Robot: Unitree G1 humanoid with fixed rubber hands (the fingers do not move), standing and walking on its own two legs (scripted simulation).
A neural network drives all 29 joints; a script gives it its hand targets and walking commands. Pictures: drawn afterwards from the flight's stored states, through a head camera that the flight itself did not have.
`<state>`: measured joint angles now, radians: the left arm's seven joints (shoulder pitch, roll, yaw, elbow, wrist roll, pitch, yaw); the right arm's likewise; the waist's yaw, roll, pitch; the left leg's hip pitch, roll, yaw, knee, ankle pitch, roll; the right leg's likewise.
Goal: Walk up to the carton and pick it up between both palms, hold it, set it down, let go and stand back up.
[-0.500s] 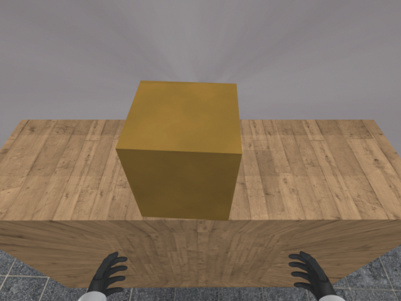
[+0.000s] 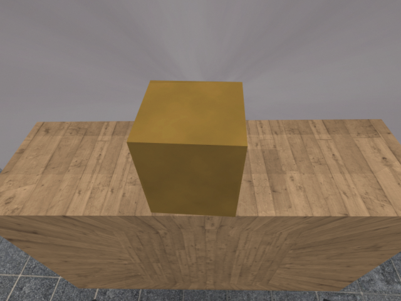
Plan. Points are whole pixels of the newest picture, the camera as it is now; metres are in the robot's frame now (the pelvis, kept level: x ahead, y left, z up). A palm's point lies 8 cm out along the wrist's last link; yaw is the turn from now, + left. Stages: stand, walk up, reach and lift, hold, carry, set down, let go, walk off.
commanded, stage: stand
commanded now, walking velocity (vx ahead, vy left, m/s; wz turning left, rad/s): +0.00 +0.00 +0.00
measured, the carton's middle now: (194, 150) +0.43 +0.03 +0.05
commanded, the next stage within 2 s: none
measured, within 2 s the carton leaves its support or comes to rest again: neither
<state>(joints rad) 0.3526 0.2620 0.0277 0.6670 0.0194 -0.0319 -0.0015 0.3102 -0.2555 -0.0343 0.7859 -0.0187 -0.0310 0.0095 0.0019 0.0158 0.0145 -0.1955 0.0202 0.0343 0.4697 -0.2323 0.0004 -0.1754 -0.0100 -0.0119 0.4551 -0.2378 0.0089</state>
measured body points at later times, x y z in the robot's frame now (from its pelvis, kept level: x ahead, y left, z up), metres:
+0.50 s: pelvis -0.04 +0.01 +0.00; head -0.04 +0.01 +0.45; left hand -0.02 +0.27 -0.13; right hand +0.00 -0.25 -0.14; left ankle +0.01 +0.12 -0.74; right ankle +0.01 -0.12 -0.74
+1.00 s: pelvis -0.02 +0.00 +0.00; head -0.02 +0.00 +0.45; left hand +0.01 +0.25 -0.13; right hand +0.02 -0.25 -0.14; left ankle +0.01 +0.12 -0.74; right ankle +0.01 -0.12 -0.74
